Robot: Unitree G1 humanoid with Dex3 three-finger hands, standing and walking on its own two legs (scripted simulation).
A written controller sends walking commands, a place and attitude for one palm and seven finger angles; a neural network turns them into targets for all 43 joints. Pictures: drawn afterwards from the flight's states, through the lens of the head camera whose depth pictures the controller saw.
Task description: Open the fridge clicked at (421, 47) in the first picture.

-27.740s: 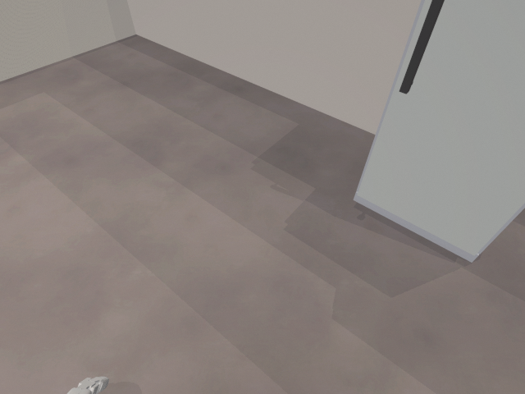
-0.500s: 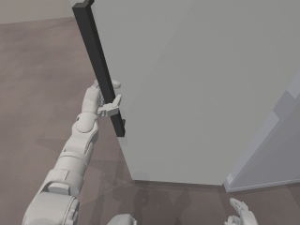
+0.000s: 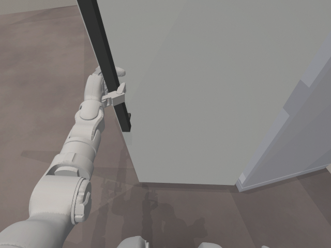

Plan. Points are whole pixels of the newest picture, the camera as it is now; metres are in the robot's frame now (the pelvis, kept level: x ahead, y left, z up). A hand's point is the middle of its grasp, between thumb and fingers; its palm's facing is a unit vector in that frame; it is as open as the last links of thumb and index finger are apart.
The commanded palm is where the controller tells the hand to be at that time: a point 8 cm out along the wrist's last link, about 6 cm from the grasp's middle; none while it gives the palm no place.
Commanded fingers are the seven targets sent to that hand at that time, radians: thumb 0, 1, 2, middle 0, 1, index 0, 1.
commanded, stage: stop walking and hold the door back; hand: left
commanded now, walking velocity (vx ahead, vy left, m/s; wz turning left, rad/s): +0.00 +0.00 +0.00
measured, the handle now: (113, 71) +0.51 +0.14 +0.16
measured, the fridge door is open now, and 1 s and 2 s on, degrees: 73 74 73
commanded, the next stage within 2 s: loosen the grip on the handle in 0.80 s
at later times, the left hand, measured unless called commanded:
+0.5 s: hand (119, 93) +0.46 +0.12 +0.12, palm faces -0.02 -0.99 -0.13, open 6.1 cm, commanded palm +0.43 +0.18 +0.11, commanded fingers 0.00 0.90 0.90 -0.45 -1.40 -0.45 -1.40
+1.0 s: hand (117, 96) +0.45 +0.12 +0.12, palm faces -0.05 -0.99 -0.09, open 6.7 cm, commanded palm +0.41 +0.18 +0.12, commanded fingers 0.00 0.17 0.55 -0.45 -1.40 -0.45 -1.40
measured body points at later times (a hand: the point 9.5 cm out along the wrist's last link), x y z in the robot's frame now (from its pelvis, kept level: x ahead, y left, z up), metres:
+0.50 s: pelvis +0.04 +0.02 +0.01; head +0.07 +0.01 +0.46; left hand +0.45 +0.17 +0.13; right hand +0.19 -0.22 -0.10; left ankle +0.05 +0.13 -0.73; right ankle +0.05 -0.11 -0.73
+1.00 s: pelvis +0.04 +0.01 +0.01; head +0.05 +0.02 +0.46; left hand +0.45 +0.18 +0.13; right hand +0.17 -0.23 -0.09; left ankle +0.05 +0.13 -0.73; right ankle +0.05 -0.11 -0.72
